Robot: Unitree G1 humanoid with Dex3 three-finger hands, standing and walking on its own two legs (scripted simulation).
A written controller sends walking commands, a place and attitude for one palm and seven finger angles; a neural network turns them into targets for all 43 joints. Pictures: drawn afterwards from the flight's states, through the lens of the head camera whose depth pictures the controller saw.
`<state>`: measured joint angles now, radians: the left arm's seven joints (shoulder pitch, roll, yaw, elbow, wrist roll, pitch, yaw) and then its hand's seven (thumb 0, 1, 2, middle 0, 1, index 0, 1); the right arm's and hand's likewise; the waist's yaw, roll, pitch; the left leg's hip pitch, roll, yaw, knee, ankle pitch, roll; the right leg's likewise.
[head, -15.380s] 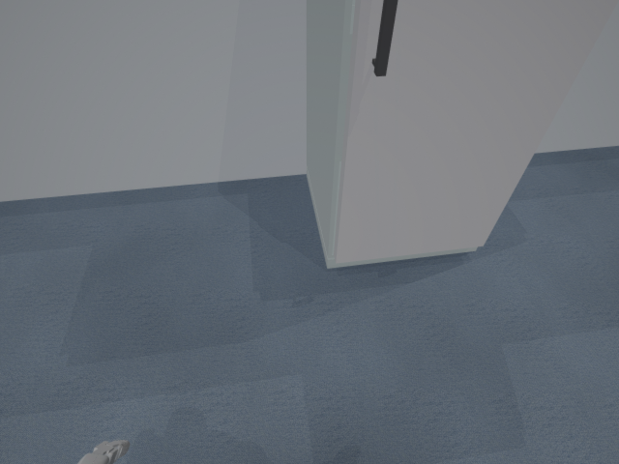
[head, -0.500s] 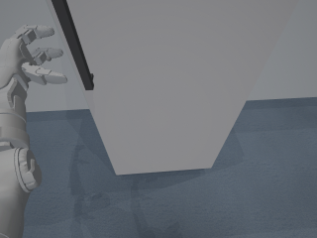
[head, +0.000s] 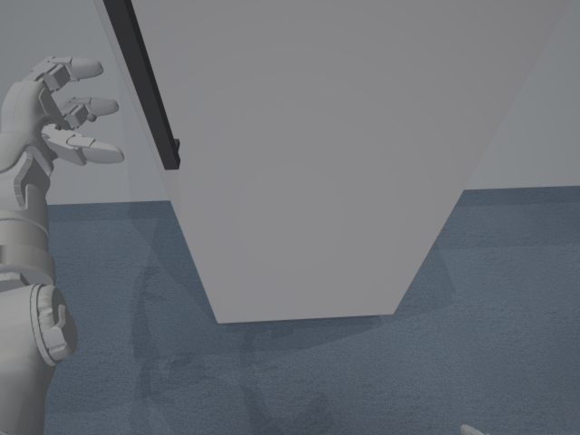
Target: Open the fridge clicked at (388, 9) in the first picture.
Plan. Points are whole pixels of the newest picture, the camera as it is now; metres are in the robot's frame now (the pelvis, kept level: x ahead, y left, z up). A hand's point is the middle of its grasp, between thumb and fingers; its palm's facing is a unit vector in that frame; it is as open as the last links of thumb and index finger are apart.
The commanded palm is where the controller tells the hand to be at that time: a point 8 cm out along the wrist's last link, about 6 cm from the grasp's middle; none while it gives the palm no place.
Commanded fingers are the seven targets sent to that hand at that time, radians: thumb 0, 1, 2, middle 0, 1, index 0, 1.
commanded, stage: move the hooked fingers beside the handle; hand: left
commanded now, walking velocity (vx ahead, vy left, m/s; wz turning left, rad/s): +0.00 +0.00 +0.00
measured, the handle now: (138, 45) +0.52 +0.20 +0.27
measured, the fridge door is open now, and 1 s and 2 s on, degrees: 0 0 0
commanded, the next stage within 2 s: feel for the door with the fingertips in 1.16 s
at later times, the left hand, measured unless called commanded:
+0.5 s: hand (100, 111) +0.45 +0.25 +0.22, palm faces +0.05 -1.00 +0.01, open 14.0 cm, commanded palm +0.43 +0.30 +0.21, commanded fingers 0.00 -0.50 0.30 -0.30 -1.20 -0.30 -1.20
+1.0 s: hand (91, 127) +0.44 +0.26 +0.21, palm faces +0.09 -1.00 -0.01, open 14.0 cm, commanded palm +0.42 +0.31 +0.21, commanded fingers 0.00 -0.50 0.30 -0.30 -1.20 -0.30 -1.20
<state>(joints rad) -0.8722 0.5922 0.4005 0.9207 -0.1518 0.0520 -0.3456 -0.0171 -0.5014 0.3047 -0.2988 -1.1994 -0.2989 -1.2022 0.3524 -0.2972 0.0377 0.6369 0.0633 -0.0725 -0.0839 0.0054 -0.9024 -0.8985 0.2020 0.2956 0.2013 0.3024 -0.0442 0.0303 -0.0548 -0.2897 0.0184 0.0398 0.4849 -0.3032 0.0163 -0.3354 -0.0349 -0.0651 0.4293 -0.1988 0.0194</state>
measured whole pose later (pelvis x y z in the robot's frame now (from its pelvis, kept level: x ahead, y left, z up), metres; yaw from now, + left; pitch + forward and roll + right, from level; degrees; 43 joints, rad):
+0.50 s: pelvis -0.01 +0.00 +0.00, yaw +0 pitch +6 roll -1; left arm -0.94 0.61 0.39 1.02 -0.16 0.04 -0.36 -0.02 -0.50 0.30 -0.30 -1.20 -0.30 -1.20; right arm 0.39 -0.30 0.04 0.66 0.06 -0.06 -0.09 0.01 -0.90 -0.90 0.20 0.30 0.20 0.30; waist -0.07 0.03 -0.06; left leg -0.31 0.02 0.04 0.50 -0.30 0.02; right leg -0.36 -0.04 -0.06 0.44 -0.20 0.02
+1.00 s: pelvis -0.01 +0.00 +0.00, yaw +0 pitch +6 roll -1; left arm -0.88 0.61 0.40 0.99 -0.15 0.05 -0.35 -0.02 -0.50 0.30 -0.30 -1.20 -0.30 -1.20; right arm 0.37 -0.31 0.04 0.64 0.07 -0.06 -0.09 0.01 -0.90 -0.90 0.20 0.30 0.20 0.30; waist -0.05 0.03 -0.05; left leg -0.31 0.02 0.04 0.50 -0.30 0.01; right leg -0.36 -0.03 -0.06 0.45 -0.19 0.01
